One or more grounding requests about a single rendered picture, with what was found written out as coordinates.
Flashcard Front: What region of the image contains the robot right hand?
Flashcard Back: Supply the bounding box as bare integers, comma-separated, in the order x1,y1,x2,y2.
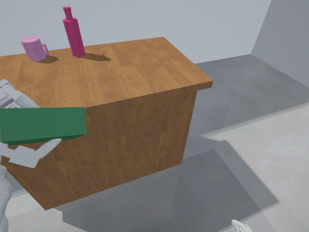
232,219,252,232

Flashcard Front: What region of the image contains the sponge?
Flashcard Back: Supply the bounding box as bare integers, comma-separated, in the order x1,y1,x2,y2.
0,107,87,145

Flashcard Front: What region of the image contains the left robot forearm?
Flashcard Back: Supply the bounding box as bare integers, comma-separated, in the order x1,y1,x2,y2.
0,165,12,232

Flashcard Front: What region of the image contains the table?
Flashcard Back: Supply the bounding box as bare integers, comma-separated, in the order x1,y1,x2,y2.
0,37,213,210

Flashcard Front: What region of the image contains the robot left hand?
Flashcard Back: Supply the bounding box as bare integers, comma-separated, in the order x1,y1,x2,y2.
0,79,62,168

